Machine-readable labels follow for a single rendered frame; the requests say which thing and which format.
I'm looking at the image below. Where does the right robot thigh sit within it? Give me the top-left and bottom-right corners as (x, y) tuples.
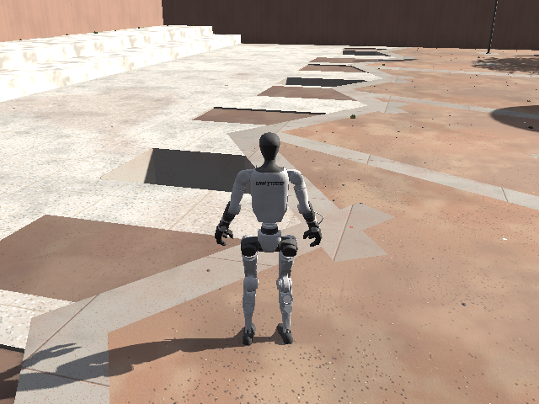
(276, 235), (298, 293)

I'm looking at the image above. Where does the left robot hand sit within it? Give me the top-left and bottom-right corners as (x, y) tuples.
(215, 226), (233, 246)

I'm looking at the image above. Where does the robot right upper arm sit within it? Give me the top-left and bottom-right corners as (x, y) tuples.
(287, 169), (311, 214)

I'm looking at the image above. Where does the right robot foot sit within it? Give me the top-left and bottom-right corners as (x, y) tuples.
(277, 323), (293, 344)

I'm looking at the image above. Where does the robot left upper arm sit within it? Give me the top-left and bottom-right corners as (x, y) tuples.
(227, 169), (253, 215)

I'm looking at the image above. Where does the right robot hand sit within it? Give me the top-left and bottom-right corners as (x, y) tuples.
(303, 228), (322, 247)

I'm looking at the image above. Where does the left robot forearm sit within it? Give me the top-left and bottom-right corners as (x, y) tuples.
(218, 201), (235, 231)

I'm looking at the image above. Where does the right robot forearm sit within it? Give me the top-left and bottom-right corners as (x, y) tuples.
(303, 201), (320, 232)

